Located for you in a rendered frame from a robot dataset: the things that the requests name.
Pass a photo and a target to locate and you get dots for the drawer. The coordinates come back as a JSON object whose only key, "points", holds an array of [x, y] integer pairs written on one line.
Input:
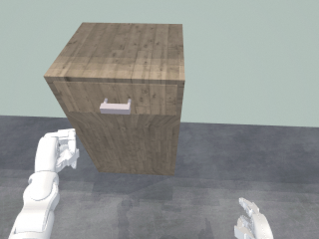
{"points": [[147, 99]]}

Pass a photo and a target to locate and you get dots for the cabinet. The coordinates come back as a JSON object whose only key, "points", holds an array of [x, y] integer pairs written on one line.
{"points": [[125, 53]]}

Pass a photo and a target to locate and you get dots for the robot right hand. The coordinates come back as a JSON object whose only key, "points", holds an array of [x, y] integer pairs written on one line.
{"points": [[257, 227]]}

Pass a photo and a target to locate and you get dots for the robot left forearm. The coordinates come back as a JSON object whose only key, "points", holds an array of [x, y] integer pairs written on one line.
{"points": [[36, 219]]}

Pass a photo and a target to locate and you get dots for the handle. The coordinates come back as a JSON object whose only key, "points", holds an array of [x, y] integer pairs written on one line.
{"points": [[115, 109]]}

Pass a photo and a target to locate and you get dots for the robot left hand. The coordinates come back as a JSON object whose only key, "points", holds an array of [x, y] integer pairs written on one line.
{"points": [[48, 151]]}

